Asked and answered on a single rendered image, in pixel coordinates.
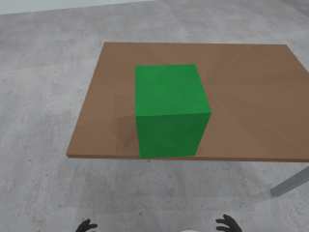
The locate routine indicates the carton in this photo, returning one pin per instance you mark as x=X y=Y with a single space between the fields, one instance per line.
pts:
x=171 y=110

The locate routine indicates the robot left hand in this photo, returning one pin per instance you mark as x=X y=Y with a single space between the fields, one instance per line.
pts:
x=85 y=226

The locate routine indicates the table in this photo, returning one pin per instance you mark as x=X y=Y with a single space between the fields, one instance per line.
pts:
x=258 y=94

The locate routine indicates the robot right hand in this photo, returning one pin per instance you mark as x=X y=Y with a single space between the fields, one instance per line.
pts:
x=233 y=226

